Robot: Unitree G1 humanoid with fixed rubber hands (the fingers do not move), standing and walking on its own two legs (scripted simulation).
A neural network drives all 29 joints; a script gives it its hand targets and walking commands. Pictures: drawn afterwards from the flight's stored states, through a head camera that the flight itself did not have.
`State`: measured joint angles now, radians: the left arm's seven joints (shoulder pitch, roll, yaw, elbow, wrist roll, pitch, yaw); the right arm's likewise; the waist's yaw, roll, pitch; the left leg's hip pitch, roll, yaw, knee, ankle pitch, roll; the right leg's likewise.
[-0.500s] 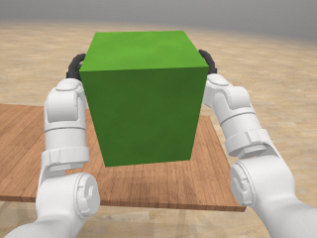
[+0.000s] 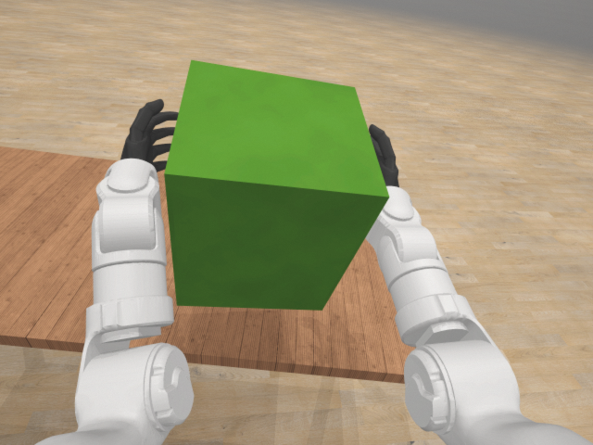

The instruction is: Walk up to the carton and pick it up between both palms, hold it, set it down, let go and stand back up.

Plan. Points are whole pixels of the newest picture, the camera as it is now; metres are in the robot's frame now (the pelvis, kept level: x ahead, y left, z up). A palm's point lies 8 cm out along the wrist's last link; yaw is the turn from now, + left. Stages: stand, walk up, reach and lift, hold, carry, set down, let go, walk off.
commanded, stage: set down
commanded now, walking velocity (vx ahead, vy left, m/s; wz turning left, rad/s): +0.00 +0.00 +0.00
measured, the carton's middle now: (263, 198) +0.39 +0.01 +0.19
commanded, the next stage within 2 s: none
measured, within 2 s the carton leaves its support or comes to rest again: neither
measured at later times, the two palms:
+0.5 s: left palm (147, 181) +0.40 +0.16 +0.21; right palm (376, 197) +0.38 -0.14 +0.21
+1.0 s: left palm (161, 196) +0.41 +0.15 +0.18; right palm (376, 208) +0.39 -0.15 +0.18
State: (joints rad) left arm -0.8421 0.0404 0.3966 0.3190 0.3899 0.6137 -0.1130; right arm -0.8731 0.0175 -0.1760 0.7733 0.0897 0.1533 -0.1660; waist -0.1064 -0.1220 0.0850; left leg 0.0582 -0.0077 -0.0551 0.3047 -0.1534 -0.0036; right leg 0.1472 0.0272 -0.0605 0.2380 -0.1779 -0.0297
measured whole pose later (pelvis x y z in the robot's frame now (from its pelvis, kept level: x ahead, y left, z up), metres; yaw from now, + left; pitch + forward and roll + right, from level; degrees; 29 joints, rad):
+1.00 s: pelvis +0.00 +0.01 +0.00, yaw -3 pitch -6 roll +0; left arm -0.85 -0.03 0.43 0.60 0.37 0.42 0.00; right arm -0.88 -0.01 -0.36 0.97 -0.09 0.01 -0.08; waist -0.02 -0.08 0.03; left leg -0.05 0.00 0.02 0.29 -0.14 0.01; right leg 0.00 0.02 -0.03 0.27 -0.17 -0.02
